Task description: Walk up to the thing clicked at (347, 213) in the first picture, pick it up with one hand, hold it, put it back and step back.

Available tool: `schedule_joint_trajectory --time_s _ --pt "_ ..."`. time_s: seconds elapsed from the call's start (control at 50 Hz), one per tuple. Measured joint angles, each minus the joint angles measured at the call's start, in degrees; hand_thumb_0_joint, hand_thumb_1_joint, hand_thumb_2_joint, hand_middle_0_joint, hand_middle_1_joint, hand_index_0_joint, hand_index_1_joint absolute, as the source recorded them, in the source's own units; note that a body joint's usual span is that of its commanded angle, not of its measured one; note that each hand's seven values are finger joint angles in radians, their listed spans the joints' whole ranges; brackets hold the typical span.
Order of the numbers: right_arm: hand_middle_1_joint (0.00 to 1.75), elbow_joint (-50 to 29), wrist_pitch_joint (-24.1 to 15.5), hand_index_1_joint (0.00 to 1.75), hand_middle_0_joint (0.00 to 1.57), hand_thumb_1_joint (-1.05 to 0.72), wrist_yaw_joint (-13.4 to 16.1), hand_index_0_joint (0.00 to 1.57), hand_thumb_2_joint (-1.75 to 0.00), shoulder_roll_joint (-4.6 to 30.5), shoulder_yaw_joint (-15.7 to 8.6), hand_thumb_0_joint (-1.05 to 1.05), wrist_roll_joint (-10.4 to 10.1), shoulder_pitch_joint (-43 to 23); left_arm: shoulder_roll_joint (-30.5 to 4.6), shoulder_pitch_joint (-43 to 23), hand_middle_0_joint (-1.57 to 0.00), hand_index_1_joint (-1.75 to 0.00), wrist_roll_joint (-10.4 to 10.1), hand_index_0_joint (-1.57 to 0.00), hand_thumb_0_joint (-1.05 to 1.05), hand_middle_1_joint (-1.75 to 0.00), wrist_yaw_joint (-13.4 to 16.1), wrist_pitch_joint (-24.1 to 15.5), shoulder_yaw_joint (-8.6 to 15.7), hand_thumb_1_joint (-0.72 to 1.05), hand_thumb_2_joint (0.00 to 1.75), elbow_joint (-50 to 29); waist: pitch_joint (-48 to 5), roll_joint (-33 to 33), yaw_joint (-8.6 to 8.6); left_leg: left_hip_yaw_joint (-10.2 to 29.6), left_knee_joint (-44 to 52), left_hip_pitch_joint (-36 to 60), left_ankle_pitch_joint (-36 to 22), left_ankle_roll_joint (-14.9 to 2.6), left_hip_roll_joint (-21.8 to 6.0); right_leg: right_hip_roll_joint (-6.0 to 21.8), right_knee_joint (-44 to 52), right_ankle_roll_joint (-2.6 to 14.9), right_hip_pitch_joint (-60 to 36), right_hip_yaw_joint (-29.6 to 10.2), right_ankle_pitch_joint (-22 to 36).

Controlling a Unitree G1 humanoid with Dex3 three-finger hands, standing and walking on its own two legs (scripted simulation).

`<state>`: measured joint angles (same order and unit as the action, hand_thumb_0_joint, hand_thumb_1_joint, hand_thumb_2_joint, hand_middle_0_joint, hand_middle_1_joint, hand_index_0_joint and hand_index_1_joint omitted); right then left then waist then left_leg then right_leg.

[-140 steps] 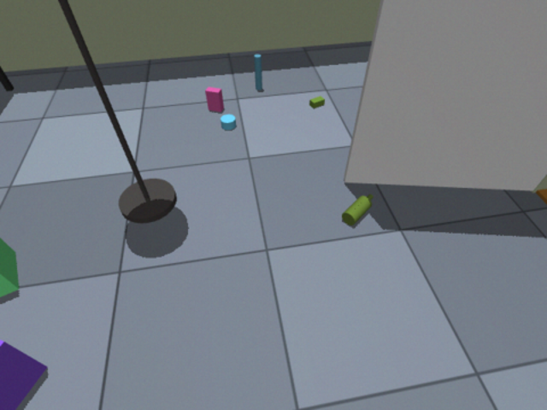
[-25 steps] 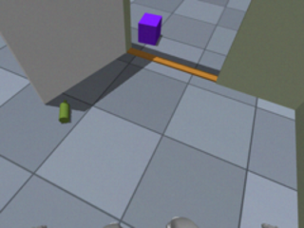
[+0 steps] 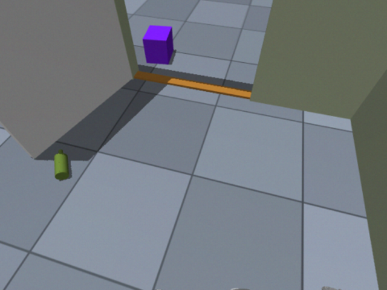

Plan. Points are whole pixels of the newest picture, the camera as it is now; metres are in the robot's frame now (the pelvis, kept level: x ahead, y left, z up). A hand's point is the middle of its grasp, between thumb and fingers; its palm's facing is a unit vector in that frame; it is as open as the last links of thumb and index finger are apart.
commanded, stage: walk up
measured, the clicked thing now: (61, 162) +0.89 +0.82 -0.71
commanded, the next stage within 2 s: stand in 0.60 s
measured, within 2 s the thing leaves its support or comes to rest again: neither
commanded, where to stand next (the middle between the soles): +0.06 +0.02 m, yaw -3 degrees
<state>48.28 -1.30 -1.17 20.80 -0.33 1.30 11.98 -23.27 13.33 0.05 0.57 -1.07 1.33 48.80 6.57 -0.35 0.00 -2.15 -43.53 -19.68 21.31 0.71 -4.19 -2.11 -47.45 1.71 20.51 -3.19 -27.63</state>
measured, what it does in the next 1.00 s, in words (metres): stands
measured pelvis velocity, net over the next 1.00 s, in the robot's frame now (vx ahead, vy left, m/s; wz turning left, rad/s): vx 0.00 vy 0.01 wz -0.05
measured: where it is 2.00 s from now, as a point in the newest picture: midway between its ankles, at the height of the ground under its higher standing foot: outside the picture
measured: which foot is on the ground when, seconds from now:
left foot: down 0.00-1.00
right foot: down 0.00-1.00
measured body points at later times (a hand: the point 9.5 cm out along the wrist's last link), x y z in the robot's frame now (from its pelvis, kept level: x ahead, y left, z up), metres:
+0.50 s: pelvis -0.01 +0.00 +0.02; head +0.00 -0.01 +0.47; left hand +0.12 +0.30 -0.09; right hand +0.03 -0.31 -0.11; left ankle +0.02 +0.14 -0.71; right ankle +0.02 -0.13 -0.71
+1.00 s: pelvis +0.00 +0.01 +0.03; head +0.01 +0.01 +0.48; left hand +0.11 +0.30 -0.10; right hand +0.07 -0.30 -0.10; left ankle +0.02 +0.14 -0.71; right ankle +0.02 -0.13 -0.71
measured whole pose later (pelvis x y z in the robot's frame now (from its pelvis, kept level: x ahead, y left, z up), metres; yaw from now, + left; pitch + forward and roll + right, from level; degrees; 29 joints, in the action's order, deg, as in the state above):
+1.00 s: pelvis +0.00 +0.01 +0.03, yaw -3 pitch -2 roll +0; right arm 65.6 -0.8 -1.3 20.1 -0.8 0.8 4.3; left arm -20.4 5.2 0.8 -0.6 -1.0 -0.5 65.3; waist 3.3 0.3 -0.9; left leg -3.9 -19.5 -7.5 9.6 0.9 -2.1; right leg -0.2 -20.4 -1.5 8.6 -5.9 -9.5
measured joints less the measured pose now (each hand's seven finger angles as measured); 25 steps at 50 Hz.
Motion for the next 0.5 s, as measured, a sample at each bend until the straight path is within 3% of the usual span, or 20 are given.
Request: schedule_joint_trajectory --time_s 0.04,0.12,0.2,0.5 --pt "0.3 0.6 0.5 0.3 0.21 -0.9 -0.1 0.21 -0.9 0.0 0.3 0.01 -0.3 -0.4 -0.1 -0.6 -0.21 -0.3 0.2 -0.21 0.01 -0.3 -0.1 -1.1 0.3 0.9 0.9 0.3 -0.3 -0.3 -0.05 -0.2 -0.9 -0.2 0.4 0.82 -1.0 -0.1 5.8 -0.33 -2.0 0.7 7.4" --pt "0.3 2.6 1.7 0.3 0.21 -0.9 0.2 0.21 -0.9 0.6 -0.2 0.01 -0.8 -1.7 0.5 -1.6 -0.21 -0.3 0.8 -0.21 0.0 -0.3 -0.2 -1.7 -0.2 0.9 0.9 1.7 -0.9 -0.7 -0.71 0.9 -0.6 0.2 1.5 -0.64 0.3 -0.1 4.6 -1.16 -1.5 -0.1 6.8" --pt "0.3 4.8 1.2 0.3 0.21 -0.9 0.0 0.21 -0.9 1.5 -0.9 0.01 -0.9 -2.2 1.5 -3.3 -0.21 -0.3 0.9 -0.21 0.01 -0.3 -0.4 -0.8 -0.8 0.9 0.9 4.2 -1.6 -0.6 -1.2 -0.5 3.3 2.3 -1.8 0.46 1.3 0.7 5.8 -1.96 -2.0 -1.8 7.6" --pt "0.3 13.0 1.6 0.3 0.21 -0.91 -0.7 0.2 -0.9 1.2 -0.2 0.01 -0.7 -4.0 2.7 -7.2 -0.21 -0.3 0.5 -0.21 0.01 -0.3 -0.8 -0.5 -1.4 0.9 0.9 11.2 -2.4 -0.5 -1.53 -3.0 13.8 7.4 -6.9 0.15 0.9 0.4 16.4 -2.57 -6.2 -4.1 13.8"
